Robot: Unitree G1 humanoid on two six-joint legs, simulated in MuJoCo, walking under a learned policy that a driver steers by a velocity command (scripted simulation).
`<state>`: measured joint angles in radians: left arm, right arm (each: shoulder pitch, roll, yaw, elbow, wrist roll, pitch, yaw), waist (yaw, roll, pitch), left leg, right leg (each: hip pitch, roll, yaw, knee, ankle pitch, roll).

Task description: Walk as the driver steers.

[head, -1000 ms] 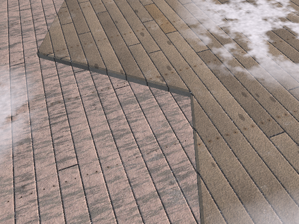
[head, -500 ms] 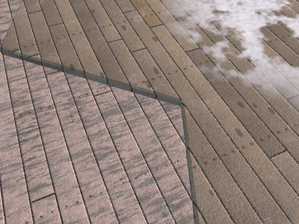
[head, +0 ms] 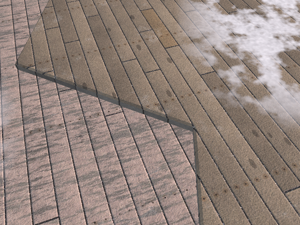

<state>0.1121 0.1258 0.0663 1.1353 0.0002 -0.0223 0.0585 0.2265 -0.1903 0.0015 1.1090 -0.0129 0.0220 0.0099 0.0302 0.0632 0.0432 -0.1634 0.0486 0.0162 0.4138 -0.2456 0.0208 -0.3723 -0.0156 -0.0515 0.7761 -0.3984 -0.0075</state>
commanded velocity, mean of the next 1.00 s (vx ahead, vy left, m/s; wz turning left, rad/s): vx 0.33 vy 0.00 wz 0.24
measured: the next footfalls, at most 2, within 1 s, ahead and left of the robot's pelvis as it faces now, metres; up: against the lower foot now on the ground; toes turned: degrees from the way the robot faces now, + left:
right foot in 0.42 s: +0.13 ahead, -0.18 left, +0.05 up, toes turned -5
left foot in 0.98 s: +0.42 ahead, +0.11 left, +0.00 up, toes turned +20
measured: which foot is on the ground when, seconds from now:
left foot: down 0.00-0.50, up 0.52-0.96, down 0.98-1.00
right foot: down 0.00-0.18, up 0.20-0.40, down 0.42-0.96, up 0.98-1.00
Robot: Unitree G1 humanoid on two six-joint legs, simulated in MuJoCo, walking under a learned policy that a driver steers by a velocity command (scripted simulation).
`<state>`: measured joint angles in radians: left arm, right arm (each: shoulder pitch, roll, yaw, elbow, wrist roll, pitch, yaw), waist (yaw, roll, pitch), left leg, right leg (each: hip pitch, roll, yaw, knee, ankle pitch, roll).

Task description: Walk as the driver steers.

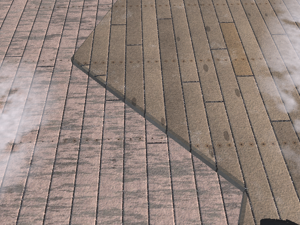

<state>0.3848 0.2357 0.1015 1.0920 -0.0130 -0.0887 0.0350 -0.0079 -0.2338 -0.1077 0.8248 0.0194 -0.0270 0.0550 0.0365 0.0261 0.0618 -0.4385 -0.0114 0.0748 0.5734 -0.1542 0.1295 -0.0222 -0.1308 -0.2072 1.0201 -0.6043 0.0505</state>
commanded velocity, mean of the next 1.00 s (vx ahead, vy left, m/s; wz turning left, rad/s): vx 0.47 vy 0.00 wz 0.26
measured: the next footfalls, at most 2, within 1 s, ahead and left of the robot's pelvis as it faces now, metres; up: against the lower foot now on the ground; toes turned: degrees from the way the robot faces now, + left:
right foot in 0.42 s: +0.48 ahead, -0.08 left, +0.00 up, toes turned +14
left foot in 0.94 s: +0.65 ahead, +0.23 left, +0.00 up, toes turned +14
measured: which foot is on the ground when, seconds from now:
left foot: down 0.00-0.44, up 0.46-0.92, down 0.94-1.00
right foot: up 0.00-0.40, down 0.42-0.94, up 0.96-1.00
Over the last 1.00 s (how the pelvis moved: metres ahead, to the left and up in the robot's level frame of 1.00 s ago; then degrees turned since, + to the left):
0.32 0.00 -0.03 17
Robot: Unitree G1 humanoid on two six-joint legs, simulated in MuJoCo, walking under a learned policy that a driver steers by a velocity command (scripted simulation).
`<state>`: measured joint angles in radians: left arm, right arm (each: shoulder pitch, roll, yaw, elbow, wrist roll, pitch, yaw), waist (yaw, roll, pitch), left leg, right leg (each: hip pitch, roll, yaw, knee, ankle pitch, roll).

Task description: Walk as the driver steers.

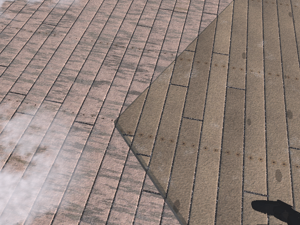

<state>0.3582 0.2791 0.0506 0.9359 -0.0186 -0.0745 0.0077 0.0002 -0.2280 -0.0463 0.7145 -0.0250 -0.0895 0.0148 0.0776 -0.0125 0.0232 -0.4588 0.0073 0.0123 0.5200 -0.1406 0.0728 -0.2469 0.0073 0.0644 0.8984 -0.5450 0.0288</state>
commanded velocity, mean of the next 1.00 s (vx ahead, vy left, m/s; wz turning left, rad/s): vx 0.06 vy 0.00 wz -0.50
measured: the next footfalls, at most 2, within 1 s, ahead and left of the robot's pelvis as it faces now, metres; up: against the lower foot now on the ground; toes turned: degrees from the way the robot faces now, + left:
right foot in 0.42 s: +0.11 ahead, -0.14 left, +0.00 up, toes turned -18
left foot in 0.88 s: +0.19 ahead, +0.08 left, +0.00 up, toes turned -34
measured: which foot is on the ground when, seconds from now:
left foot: down 0.00-0.42, up 0.44-0.86, down 0.88-1.00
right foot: up 0.00-0.40, down 0.42-0.88, up 0.90-1.00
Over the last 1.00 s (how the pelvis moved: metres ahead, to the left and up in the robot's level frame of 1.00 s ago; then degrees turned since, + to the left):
0.55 0.10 0.01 13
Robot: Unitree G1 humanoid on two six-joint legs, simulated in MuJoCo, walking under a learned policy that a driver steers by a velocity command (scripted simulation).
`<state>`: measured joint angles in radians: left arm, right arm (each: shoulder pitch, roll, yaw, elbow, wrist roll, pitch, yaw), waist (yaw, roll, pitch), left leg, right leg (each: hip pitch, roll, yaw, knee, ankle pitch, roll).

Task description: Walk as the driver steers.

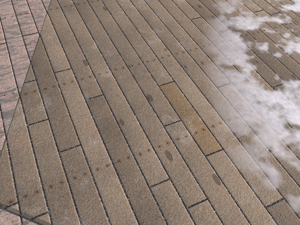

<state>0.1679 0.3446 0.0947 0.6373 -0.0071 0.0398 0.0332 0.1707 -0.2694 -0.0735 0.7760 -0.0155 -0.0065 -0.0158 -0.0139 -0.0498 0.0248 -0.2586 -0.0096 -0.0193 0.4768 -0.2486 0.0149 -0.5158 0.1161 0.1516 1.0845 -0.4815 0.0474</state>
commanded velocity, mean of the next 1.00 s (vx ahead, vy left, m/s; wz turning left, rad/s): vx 0.00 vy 0.00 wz -0.08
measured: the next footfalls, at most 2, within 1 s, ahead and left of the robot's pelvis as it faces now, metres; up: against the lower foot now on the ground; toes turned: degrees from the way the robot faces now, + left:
right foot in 0.22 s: +0.01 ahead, -0.15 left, +0.00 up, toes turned +1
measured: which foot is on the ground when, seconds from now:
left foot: down 0.00-1.00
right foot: up 0.00-0.20, down 0.22-1.00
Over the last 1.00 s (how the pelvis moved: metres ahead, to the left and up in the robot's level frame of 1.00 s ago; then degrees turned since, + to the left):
0.09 0.01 0.01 -33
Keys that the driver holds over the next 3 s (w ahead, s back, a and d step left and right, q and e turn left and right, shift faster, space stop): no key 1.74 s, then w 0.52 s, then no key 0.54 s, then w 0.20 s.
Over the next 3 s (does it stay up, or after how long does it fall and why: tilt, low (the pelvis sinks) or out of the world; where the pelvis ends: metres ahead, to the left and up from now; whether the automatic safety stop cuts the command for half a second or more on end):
stays up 0.33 0.00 0.05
